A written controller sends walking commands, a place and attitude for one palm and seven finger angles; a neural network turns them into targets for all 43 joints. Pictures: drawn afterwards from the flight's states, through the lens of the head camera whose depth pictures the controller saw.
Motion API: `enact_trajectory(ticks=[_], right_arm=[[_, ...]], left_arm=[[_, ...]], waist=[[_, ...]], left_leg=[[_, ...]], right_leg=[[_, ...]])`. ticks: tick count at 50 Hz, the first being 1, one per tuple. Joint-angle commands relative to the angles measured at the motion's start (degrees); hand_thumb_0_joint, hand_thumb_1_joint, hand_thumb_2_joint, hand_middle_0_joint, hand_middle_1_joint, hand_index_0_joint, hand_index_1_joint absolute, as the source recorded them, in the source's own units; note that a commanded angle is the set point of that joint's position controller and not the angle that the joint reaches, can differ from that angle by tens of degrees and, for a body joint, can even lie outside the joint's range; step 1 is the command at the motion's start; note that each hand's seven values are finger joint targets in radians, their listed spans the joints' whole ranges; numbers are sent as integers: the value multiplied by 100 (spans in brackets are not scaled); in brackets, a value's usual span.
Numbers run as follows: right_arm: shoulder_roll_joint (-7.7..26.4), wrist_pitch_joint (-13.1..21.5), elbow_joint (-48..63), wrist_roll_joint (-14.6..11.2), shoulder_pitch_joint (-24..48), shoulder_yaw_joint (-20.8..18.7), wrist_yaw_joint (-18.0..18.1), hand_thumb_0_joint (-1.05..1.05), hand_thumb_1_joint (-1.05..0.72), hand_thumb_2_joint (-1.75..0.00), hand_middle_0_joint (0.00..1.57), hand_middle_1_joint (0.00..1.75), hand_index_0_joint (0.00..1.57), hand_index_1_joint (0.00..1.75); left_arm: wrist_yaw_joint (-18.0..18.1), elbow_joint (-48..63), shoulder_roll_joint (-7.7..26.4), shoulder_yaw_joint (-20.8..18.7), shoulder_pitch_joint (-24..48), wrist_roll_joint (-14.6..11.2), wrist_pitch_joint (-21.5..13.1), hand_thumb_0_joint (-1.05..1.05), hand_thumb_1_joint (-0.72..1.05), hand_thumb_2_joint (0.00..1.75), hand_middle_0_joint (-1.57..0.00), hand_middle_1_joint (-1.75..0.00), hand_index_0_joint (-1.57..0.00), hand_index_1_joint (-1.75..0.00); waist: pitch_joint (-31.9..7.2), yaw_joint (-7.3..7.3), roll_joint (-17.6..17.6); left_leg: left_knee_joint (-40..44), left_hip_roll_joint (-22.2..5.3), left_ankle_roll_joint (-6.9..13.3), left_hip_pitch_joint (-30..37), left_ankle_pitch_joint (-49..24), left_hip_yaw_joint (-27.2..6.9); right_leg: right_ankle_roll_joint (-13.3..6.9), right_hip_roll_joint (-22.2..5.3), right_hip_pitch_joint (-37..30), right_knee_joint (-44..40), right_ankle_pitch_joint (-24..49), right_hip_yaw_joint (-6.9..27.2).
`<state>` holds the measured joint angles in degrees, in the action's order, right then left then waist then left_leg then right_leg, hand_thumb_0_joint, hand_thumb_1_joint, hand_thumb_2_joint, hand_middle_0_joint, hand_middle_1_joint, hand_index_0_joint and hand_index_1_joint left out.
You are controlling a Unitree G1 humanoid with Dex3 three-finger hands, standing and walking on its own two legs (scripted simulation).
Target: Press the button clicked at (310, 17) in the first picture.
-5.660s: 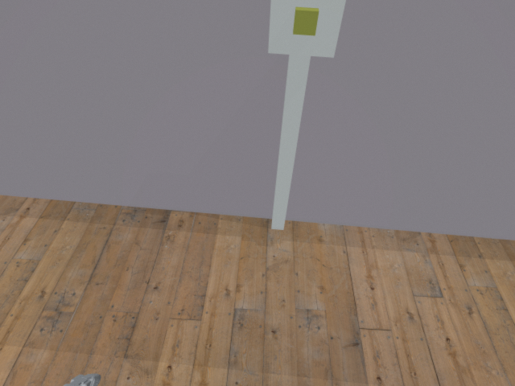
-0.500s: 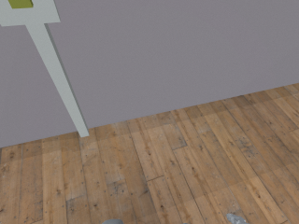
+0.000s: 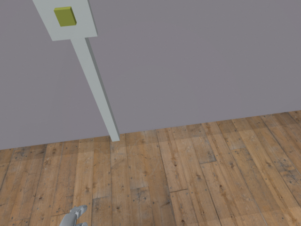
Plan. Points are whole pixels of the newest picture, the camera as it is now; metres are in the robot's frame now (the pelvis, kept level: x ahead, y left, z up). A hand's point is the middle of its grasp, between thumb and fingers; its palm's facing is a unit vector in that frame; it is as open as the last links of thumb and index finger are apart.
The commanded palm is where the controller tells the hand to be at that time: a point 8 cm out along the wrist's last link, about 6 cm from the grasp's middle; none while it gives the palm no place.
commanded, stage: turn to face it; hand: left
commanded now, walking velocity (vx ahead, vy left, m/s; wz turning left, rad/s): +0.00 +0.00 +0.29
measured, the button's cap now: (65, 16) +0.76 +0.32 +0.19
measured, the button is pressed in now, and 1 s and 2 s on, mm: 0 0 0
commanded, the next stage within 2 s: take the last steps up to it in 0.10 s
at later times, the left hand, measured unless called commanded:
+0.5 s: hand out of the picture -0.09 +0.23 -0.18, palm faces +0.23 -0.95 -0.19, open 7.4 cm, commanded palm none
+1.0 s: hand (84, 189) +0.26 +0.25 -0.17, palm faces +0.08 -0.98 -0.17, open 7.4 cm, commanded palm none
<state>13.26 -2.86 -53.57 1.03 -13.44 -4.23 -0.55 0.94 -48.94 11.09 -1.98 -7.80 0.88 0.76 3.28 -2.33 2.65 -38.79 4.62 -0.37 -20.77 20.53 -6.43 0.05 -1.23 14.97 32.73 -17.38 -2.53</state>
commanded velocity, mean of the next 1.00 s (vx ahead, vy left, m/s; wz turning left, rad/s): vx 0.24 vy -0.02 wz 0.05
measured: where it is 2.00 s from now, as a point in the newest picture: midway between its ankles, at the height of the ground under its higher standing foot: (149, 222)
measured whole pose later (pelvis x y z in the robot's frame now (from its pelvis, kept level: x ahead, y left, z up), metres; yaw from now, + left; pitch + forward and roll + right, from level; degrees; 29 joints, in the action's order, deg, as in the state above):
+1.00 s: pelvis +0.16 +0.06 -0.01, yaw +8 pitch -1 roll +0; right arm 5.5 2.8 -68.8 1.4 -31.2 -1.1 1.7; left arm -1.3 -58.2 10.1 -2.4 -4.7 1.2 -1.3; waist 4.5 -4.0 0.2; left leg -24.5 -1.2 0.5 6.9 28.0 6.4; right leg -2.3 -2.3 23.3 34.4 -11.5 -8.0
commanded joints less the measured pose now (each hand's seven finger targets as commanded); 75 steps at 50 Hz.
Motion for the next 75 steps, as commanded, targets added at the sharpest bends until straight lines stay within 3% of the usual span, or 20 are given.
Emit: enact_trajectory(ticks=[1, 4, 10, 16, 19, 20, 22, 23, 30, 44, 48, 49, 51, 52, 54, 57, 65, 68, 72, 75], right_arm=[[594, -5, 387, 31, 49, -219, 17, 0, -90, -90, 20, 30, 20, 30], [468, -42, 169, 33, -111, -163, -44, 0, -90, -90, 20, 30, 20, 30], [357, -36, 111, 1, 379, -51, -9, 0, -90, -90, 20, 30, 20, 30], [241, 151, 155, 2, 700, 76, -92, 0, -90, -90, 20, 30, 20, 30], [158, 289, -71, 12, 84, 125, -62, 0, -90, -90, 20, 30, 20, 30], [306, 357, -230, 1, -327, 107, -23, 0, -90, -90, 20, 30, 20, 30], [1227, 373, -433, 40, -1240, -90, 71, 0, -90, -90, 20, 30, 20, 30], [1110, 385, -546, 61, -1349, -74, 141, 0, -90, -90, 20, 30, 20, 30], [312, 653, -585, -39, -864, 154, 241, 0, -90, -90, 20, 30, 20, 30], [171, 688, -1254, 72, -1953, 150, 324, 0, -90, -90, 20, 30, 20, 30], [309, 658, -1296, 18, -1817, 118, 326, 0, -90, -90, 20, 30, 20, 30], [301, 676, -1241, -34, -1710, 109, 299, 0, -90, -90, 20, 30, 20, 30], [-153, 720, -999, -149, -1844, 129, 274, 0, -90, -90, 20, 30, 20, 30], [-82, 655, -898, -153, -1496, 123, 262, 0, -90, -90, 20, 30, 20, 30], [-240, 549, -747, -32, -931, 94, 185, 0, -90, -90, 20, 30, 20, 30], [-509, 354, -914, 46, -1471, 125, 127, 0, -90, -90, 20, 30, 20, 30], [-487, 378, -655, 1, -499, 251, 102, 0, -90, -90, 20, 30, 20, 30], [-171, 427, -780, -36, -582, 245, 143, 0, -90, -90, 20, 30, 20, 30], [605, 357, -593, -51, -301, 77, 313, 0, -90, -90, 20, 30, 20, 30], [686, 276, -398, 8, -37, -13, 381, 0, -90, -90, 20, 30, 20, 30]], left_arm=[[115, 311, 1202, -309, -245, 6, -112, 0, 90, 90, -20, -30, -20, -30], [95, 256, 861, -210, -166, 8, -157, 0, 90, 90, -20, -30, -20, -30], [105, -189, 977, -228, -999, 59, -175, 0, 90, 90, -20, -30, -20, -30], [35, -648, 1096, -268, -1422, 117, -236, 0, 90, 90, -20, -30, -20, -30], [1, -792, 1054, -256, -1252, 75, -210, 0, 90, 90, -20, -30, -20, -30], [-14, -805, 899, -216, -1171, 28, -191, 0, 90, 90, -20, -30, -20, -30], [-84, -563, 275, -35, -1004, 34, -171, 0, 90, 90, -20, -30, -20, -30], [-49, -489, 403, -45, -530, 93, -153, 0, 90, 90, -20, -30, -20, -30], [-185, -1093, 289, -82, -1037, 77, -118, 0, 90, 90, -20, -30, -20, -30], [-225, -553, 57, -66, 748, 12, -183, 0, 90, 90, -20, -30, -20, -30], [-168, -891, 230, -136, -529, 21, -299, 0, 90, 90, -20, -30, -20, -30], [-139, -1138, 468, -214, -1339, 41, -371, 0, 90, 90, -20, -30, -20, -30], [-41, -1437, 1309, -381, -2403, -17, -447, 0, 90, 90, -20, -30, -20, -30], [-15, -1298, 1240, -382, -2011, -76, -403, 0, 90, 90, -20, -30, -20, -30], [26, -1072, 677, -232, -1068, -45, -379, 0, 90, 90, -20, -30, -20, -30], [52, -1019, 257, -71, -590, 23, -455, 0, 90, 90, -20, -30, -20, -30], [40, -1158, 339, -37, -847, 29, -404, 0, 90, 90, -20, -30, -20, -30], [96, -1259, 312, 16, -990, -21, -271, 0, 90, 90, -20, -30, -20, -30], [164, -1196, 232, 25, -1521, -48, 10, 0, 90, 90, -20, -30, -20, -30], [117, -1034, 314, -99, -1363, 11, 100, 0, 90, 90, -20, -30, -20, -30]], waist=[[-249, 172, -1260], [-14, 78, -1166], [-231, 407, -1259], [-210, 618, -1449], [-212, 295, -1237], [-318, 94, -740], [-245, -275, 1642], [113, -444, 1415], [347, 204, 349], [790, -136, 408], [-31, 490, 363], [-518, 852, 178], [-1556, 903, -1135], [-1410, 906, -874], [-61, 550, -405], [13, -17, -754], [-26, 148, -900], [-245, 85, -371], [-343, 214, 1487], [-565, 171, 805]], left_leg=[[-2807, -364, -175, -1134, 777, 77], [-3045, -524, -292, -1084, 21, 332], [-1974, -591, -402, -896, 380, 611], [-404, -671, -171, -376, 571, 1013], [1102, -522, -41, 970, -79, 1358], [1744, -615, -4, 1844, -330, 1243], [2724, -2672, 812, 2793, 717, -1404], [2987, -2813, 1041, 2336, 888, -1697], [2909, -1886, 812, 1830, -2052, 222], [2463, -2061, 854, 2367, -3910, 468], [866, -1817, 596, 2175, -5906, 823], [-171, -1673, 433, 1441, -5397, 921], [-3704, -442, 58, -922, 1333, 1164], [-4089, -750, 173, -943, 1149, 565], [-3908, -1173, 163, -1164, 362, 507], [-2812, -1260, -8, -487, -86, 735], [-124, -1055, -255, 158, -689, 1073], [1282, -1103, -214, 1400, -2618, 908], [1850, -2614, 869, 1232, -5367, -321], [1796, -2706, 1204, 1222, -4899, -244]], right_leg=[[-809, -2061, -387, -1731, 1263, 1640], [-567, -1536, -318, -1576, 1758, 590], [-727, -1650, -1040, -1331, 2900, 426], [-798, -1851, -1072, -1779, 547, 738], [-520, -1506, -349, -1446, -338, 283], [-301, -1277, 237, -967, -599, 17], [168, -284, 2175, 1428, -1628, -779], [113, -356, 2410, 2193, -1659, -324], [249, -551, 2077, 3016, 359, -44], [-27, -354, 2024, 916, 509, -391], [-305, 220, -73, -69, 623, -802], [-442, 6, -1457, -316, 1183, -529], [-1737, -2710, -3261, -919, 3423, 2702], [-1765, -2630, -2485, -1335, 2399, 2699], [-1362, -2144, -685, -1802, 998, 1776], [-885, -1535, 337, -2075, 1161, 487], [-820, -1196, 40, -1624, 2587, 85], [-376, -811, 147, -811, 2257, -99], [192, -184, 194, 784, -1104, -336], [136, -191, 754, 2505, -1600, 205]])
